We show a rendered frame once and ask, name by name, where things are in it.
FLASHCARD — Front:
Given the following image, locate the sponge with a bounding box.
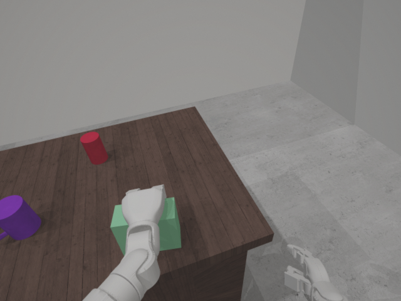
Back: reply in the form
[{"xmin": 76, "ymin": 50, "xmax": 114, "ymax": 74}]
[{"xmin": 110, "ymin": 197, "xmax": 181, "ymax": 256}]

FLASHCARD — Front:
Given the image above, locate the robot left hand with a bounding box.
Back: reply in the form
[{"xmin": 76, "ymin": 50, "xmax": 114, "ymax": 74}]
[{"xmin": 122, "ymin": 184, "xmax": 167, "ymax": 226}]

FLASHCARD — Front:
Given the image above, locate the robot right hand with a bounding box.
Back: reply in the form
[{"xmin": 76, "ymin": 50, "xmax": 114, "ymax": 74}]
[{"xmin": 284, "ymin": 245, "xmax": 331, "ymax": 301}]

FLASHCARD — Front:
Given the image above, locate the left robot forearm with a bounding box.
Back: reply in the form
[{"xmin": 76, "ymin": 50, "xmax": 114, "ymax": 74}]
[{"xmin": 82, "ymin": 221, "xmax": 160, "ymax": 301}]

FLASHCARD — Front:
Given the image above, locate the table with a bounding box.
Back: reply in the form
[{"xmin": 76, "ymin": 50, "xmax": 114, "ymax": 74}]
[{"xmin": 0, "ymin": 107, "xmax": 274, "ymax": 301}]

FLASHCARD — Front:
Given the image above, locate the right robot forearm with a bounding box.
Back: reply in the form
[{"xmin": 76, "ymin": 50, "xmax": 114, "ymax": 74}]
[{"xmin": 310, "ymin": 281, "xmax": 349, "ymax": 301}]

